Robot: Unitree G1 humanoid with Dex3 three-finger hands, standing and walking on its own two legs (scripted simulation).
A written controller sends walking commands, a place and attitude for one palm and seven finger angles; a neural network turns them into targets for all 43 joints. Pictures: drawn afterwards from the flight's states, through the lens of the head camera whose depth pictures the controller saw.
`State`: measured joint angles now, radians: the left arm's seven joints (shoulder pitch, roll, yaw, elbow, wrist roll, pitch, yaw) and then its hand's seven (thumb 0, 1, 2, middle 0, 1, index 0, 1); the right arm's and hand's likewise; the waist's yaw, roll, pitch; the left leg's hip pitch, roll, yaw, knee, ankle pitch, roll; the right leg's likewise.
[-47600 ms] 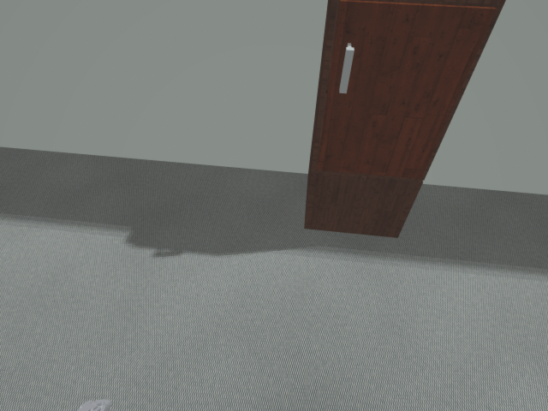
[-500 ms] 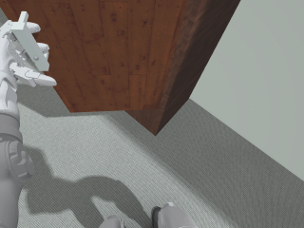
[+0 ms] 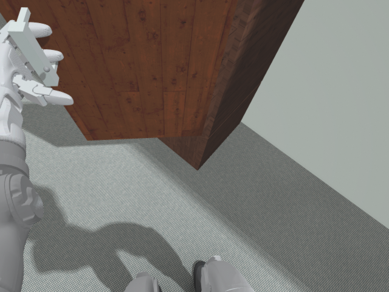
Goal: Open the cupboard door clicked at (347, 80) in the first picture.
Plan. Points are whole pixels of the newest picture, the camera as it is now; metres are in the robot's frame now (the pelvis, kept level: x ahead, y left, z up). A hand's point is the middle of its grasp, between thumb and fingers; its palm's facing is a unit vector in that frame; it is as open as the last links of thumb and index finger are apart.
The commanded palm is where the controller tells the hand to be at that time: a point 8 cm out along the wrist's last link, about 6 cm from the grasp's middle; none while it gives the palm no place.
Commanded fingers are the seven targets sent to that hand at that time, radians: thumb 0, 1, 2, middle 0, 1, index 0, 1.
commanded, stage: close the thumb around the handle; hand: left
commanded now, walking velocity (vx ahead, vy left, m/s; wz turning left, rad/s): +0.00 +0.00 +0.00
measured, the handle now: (39, 49) +0.57 +0.24 +0.10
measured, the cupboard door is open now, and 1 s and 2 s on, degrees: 46 46 88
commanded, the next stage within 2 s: pull the door open along its arc in 0.74 s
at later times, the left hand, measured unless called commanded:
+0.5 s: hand (42, 71) +0.51 +0.23 +0.10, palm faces -0.02 -1.00 -0.02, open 8.3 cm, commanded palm +0.50 +0.27 +0.10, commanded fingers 0.00 0.84 0.88 -0.40 -1.34 -0.40 -1.34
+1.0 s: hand (46, 71) +0.51 +0.22 +0.10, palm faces -0.02 -1.00 -0.02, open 5.7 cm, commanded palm +0.48 +0.27 +0.10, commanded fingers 0.00 0.90 0.90 -0.40 -1.35 -0.40 -1.35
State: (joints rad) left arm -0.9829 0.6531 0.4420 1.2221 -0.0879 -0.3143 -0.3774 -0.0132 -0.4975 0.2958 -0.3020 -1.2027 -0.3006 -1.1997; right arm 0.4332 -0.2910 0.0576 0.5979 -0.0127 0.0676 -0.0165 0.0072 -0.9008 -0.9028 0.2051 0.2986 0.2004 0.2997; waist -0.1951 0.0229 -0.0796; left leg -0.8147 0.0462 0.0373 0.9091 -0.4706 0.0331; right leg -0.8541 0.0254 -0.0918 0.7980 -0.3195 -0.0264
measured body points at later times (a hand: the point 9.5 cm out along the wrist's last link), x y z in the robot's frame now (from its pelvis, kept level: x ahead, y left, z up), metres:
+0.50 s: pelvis +0.01 +0.01 +0.00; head +0.13 +0.03 +0.43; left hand +0.51 +0.28 +0.10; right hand +0.00 -0.26 -0.10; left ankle -0.03 +0.09 -0.69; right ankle +0.03 -0.11 -0.69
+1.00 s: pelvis +0.00 +0.00 +0.00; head +0.13 +0.02 +0.43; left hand +0.51 +0.28 +0.10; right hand -0.02 -0.26 -0.10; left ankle -0.03 +0.09 -0.69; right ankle +0.03 -0.11 -0.69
